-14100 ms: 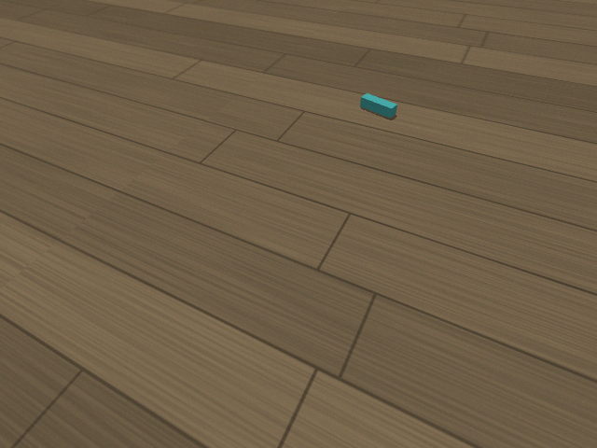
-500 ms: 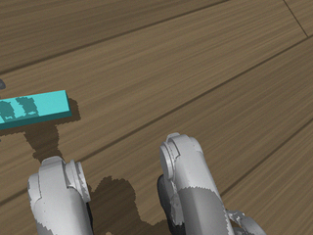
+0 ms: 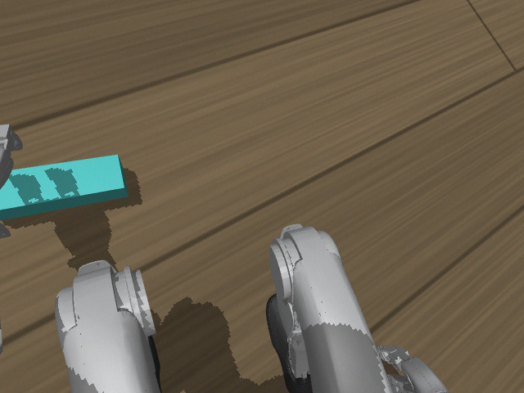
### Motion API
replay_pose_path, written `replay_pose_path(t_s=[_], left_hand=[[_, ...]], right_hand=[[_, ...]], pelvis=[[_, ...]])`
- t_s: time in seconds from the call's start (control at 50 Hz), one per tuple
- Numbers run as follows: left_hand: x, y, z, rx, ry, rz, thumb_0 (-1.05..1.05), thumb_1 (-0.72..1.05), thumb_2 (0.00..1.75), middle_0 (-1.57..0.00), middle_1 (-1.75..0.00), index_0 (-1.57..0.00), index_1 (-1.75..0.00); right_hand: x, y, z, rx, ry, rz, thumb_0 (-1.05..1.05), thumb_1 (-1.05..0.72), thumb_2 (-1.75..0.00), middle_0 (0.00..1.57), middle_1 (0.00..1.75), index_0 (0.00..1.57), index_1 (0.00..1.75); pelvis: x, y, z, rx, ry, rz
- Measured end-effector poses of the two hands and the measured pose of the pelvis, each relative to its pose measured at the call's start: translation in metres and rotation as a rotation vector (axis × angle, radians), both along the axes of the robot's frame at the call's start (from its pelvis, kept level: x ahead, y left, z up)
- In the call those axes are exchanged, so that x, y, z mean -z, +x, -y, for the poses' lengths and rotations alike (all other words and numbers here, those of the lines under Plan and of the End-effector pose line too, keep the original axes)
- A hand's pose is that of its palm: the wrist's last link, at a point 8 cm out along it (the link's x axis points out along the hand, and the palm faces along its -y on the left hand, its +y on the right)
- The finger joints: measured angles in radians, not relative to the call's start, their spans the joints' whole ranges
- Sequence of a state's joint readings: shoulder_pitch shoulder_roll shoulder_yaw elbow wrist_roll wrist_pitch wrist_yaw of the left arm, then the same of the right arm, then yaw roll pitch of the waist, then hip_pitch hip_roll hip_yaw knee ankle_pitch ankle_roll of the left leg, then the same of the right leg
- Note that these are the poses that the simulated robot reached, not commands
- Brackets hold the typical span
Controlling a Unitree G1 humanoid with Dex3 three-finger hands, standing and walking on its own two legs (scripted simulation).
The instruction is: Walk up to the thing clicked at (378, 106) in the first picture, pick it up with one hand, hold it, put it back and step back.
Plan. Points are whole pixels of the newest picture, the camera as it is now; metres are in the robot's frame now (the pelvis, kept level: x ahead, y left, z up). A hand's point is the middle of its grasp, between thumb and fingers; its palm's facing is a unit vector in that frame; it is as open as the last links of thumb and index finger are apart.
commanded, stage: rise first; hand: left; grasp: from above
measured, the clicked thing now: (59, 187) +0.48 +0.29 -0.29
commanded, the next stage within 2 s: approach in 0.28 s
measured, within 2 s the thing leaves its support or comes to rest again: neither
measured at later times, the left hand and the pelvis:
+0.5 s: hand out of the picture +0.44 +0.34 -0.17, palm faces -0.45 -0.06 -0.89, open 14.2 cm; pelvis +0.00 +0.00 +0.00, yaw +0 degrees
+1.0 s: hand (34, 174) +0.47 +0.29 -0.17, palm faces -0.46 -0.06 -0.89, open 14.2 cm; pelvis +0.00 -0.01 +0.00, yaw +0 degrees
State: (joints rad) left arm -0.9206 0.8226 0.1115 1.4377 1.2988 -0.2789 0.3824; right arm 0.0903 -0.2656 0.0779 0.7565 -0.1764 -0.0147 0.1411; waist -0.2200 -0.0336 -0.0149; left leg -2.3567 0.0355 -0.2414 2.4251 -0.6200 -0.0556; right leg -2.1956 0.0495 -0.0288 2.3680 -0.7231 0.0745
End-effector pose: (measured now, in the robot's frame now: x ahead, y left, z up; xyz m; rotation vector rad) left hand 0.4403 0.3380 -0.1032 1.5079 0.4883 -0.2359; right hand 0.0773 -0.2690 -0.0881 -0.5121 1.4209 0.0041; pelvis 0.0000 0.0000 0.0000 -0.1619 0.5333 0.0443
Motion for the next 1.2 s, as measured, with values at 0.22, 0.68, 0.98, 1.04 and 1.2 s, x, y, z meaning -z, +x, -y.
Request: replay_pose_path(t_s=[0.22, 0.68, 0.98, 1.04, 1.2], left_hand=[[0.005, 0.002, -0.001, -0.006, 0.004, -0.016, 0.0, -0.56, 1.04, -0.1, -1.03, -0.08, -1.04], [0.001, 0.023, 0.033, 0.079, 0.003, 0.027, 0.0, -0.54, 1.02, -0.09, -1.04, -0.09, -1.03], [0.008, 0.038, 0.053, -0.023, 0.022, -0.014, 0.0, -0.55, 1.03, -0.09, -1.03, -0.08, -1.03], [0.011, 0.031, 0.043, -0.034, 0.019, -0.034, 0.0, -0.56, 1.03, -0.09, -1.03, -0.08, -1.03], [0.009, 0.023, 0.029, 0.003, 0.012, -0.042, 0.0, -0.56, 1.05, -0.09, -1.05, -0.09, -1.04]], right_hand=[[0.001, -0.014, 0.001, 0.004, -0.001, -0.025, 0.0, -0.92, -0.9, 0.2, 0.3, 0.21, 0.3], [-0.002, -0.007, 0.0, 0.006, 0.006, -0.002, 0.0, -0.91, -0.89, 0.2, 0.3, 0.21, 0.3], [-0.002, -0.037, 0.002, 0.067, 0.039, -0.025, 0.0, -0.91, -0.89, 0.2, 0.3, 0.21, 0.3], [0.001, -0.04, 0.001, 0.071, 0.048, -0.05, 0.0, -0.91, -0.89, 0.2, 0.3, 0.21, 0.3], [0.005, -0.032, 0.003, 0.045, 0.041, -0.065, 0.0, -0.91, -0.89, 0.2, 0.3, 0.21, 0.3]], pelvis=[[0.003, -0.001, 0.001, 0.004, 0.001, 0.005], [-0.001, 0.002, 0.001, 0.002, 0.005, -0.017], [-0.001, 0.002, 0.005, 0.018, 0.017, -0.02], [0.0, 0.002, 0.006, 0.016, 0.021, -0.018], [0.002, 0.003, 0.007, 0.009, 0.018, -0.012]])
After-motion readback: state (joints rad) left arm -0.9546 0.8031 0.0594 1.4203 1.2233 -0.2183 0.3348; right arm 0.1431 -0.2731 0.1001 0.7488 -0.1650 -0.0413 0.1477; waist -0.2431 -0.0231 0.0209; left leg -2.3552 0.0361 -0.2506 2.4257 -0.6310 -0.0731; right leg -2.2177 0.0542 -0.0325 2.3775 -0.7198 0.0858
